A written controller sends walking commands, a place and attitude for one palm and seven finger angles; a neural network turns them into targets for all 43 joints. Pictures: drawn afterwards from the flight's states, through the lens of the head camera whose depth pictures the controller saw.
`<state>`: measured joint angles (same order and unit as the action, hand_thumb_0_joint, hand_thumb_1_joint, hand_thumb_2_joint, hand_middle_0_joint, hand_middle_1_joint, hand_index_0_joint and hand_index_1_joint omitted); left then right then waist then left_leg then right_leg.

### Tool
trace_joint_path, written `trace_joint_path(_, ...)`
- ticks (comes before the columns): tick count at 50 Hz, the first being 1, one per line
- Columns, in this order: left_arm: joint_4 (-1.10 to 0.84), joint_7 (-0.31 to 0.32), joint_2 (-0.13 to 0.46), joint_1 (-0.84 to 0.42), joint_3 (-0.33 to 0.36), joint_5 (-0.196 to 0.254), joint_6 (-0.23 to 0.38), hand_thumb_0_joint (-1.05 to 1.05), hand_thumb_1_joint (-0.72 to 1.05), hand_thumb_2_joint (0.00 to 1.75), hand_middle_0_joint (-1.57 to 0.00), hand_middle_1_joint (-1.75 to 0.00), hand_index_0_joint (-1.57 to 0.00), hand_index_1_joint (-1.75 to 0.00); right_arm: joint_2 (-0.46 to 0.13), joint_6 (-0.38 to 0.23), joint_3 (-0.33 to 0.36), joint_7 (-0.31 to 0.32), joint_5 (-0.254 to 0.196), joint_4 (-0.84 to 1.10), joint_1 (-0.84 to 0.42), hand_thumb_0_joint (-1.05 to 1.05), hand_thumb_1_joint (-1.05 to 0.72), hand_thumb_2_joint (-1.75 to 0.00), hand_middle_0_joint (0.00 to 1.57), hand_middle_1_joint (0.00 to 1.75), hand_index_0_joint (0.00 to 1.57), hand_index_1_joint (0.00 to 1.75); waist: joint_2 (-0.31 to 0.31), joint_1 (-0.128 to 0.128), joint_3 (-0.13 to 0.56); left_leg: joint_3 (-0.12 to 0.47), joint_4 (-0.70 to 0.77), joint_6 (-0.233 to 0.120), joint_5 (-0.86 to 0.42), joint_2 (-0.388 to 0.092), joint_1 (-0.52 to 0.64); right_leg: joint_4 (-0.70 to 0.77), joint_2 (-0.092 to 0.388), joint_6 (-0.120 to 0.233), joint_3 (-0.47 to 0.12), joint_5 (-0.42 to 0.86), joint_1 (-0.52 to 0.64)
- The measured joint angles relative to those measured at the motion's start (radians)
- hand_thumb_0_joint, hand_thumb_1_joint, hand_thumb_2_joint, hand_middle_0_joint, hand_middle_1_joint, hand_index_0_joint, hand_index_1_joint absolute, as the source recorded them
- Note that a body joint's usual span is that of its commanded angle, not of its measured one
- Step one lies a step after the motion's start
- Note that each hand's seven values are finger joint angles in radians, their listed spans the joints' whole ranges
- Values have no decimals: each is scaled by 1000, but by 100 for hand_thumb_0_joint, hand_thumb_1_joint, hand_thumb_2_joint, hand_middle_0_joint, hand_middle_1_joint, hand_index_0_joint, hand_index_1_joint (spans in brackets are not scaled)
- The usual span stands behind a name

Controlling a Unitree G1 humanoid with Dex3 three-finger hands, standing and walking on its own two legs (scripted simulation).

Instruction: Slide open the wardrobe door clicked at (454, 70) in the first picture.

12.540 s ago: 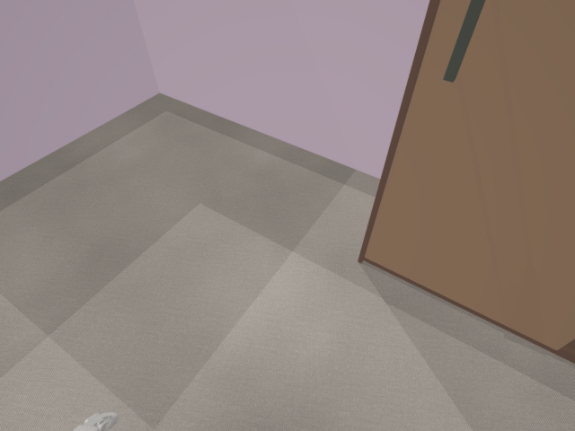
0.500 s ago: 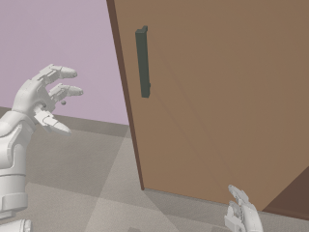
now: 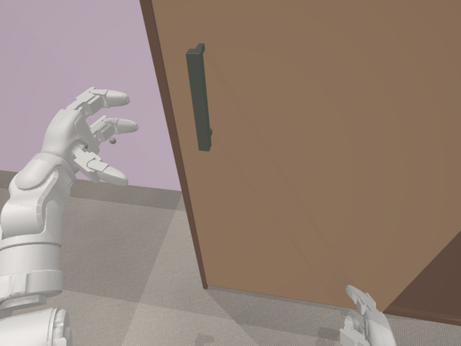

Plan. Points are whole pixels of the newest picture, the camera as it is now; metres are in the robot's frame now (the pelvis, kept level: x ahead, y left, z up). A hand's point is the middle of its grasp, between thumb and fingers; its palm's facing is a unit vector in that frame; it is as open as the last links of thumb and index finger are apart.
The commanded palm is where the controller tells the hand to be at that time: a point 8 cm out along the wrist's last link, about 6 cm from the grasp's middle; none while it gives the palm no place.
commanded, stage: move the hooked fingers beside the handle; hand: left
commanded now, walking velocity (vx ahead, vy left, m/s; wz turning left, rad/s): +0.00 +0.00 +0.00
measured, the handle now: (203, 100) +0.51 +0.10 +0.20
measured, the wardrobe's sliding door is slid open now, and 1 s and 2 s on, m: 0.00 0.00 0.00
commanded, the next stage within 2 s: none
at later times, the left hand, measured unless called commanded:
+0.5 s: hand (137, 126) +0.41 +0.20 +0.21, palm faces -0.03 -1.00 -0.02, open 14.0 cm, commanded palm +0.39 +0.25 +0.21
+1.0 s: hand (165, 103) +0.46 +0.16 +0.22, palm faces -0.06 -1.00 +0.01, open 14.0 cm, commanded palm +0.43 +0.23 +0.21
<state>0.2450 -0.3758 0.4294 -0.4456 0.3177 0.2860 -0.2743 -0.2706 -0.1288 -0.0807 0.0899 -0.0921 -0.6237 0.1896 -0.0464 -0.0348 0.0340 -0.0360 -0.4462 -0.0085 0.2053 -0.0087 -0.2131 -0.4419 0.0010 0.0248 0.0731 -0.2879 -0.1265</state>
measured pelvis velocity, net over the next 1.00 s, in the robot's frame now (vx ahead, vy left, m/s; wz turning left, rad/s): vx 0.01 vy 0.00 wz -0.04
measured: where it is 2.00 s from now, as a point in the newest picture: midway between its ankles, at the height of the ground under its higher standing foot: outside the picture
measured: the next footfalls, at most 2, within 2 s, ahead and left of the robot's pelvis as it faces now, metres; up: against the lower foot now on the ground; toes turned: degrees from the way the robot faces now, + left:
none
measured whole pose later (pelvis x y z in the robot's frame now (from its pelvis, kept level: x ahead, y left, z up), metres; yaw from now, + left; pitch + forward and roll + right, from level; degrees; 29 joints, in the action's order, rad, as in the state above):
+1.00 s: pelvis +0.01 +0.00 +0.00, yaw -2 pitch +3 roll +0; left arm 0.82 -0.24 0.40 -0.84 0.30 0.19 -0.05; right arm -0.27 -0.09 -0.05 0.08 -0.07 -0.69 0.33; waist -0.03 0.05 0.05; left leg -0.07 -0.46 -0.01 0.22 -0.02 -0.29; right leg -0.46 -0.01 0.02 0.03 -0.29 -0.22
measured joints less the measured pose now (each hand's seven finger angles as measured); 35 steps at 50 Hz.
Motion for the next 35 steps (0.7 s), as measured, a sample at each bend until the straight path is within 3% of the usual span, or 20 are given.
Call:
trace_joint_path(8, 126, 45, 5, -78, -27, -29, -28, -1, -50, 30, -30, -120, -30, -120, 7, 24, -2, 6, -2, -1, -3, 2, -90, -90, 20, 30, 20, 30, 0, 15, 1, 3, -4, 4, -2, -3, -15, -8, -3, 4, 2, -2, -16)
trace_joint_path(16, 198, 55, -7, -153, -33, -32, 42, -2, -50, 30, -30, -120, -30, -120, 3, 28, 3, 10, 5, -27, 20, 2, -90, -90, 20, 30, 20, 30, 6, 27, -2, 1, -1, 7, -3, -9, -19, -4, -9, 8, 0, 1, -21)
trace_joint_path(25, 351, 63, 32, -206, -11, -53, 54, -1, -50, 30, -30, -120, -30, -120, -12, 45, 23, 9, 2, -29, 61, 2, -90, -90, 20, 30, 20, 30, 6, 53, 6, -11, -7, 7, 2, -14, -42, -12, -13, 8, -13, 0, -50)
trace_joint_path(31, 352, 64, 12, -237, -27, -56, 118, -2, -50, 30, -30, -120, -30, -120, -20, 34, 32, 11, 6, -46, 88, 2, -90, -90, 20, 30, 20, 30, 14, 52, -4, -8, -14, 5, 6, -13, -46, -10, -12, 7, -10, 0, -49)
trace_joint_path(35, 416, 68, 2, -300, -48, -54, 125, -2, -50, 30, -30, -120, -30, -120, -19, 32, 33, 9, 6, -60, 89, 2, -90, -90, 20, 30, 20, 30, 14, 57, 4, -7, -21, 2, 9, -12, -57, -13, -11, 4, -10, -1, -57)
